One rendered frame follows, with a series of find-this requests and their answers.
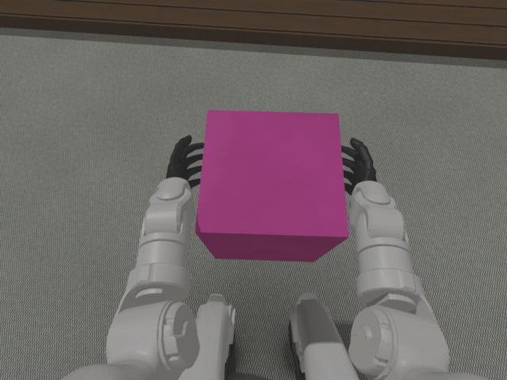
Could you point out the robot right shin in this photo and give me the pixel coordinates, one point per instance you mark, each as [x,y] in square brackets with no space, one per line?
[299,351]

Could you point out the carton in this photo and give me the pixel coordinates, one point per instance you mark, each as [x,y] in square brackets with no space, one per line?
[271,186]

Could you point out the robot right hand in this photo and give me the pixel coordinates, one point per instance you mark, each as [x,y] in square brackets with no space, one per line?
[362,166]

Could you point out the robot left thigh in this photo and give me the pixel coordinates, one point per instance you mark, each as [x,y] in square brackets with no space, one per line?
[215,330]

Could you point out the left robot upper arm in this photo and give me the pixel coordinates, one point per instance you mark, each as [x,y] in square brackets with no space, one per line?
[157,341]

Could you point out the robot left hand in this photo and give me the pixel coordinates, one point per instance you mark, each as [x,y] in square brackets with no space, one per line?
[179,162]

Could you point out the left robot forearm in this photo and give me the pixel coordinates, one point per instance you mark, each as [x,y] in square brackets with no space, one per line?
[161,270]

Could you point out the right robot upper arm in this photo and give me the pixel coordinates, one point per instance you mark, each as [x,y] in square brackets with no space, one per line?
[389,344]

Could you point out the right robot forearm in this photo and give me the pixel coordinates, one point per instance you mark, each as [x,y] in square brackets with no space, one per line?
[386,272]

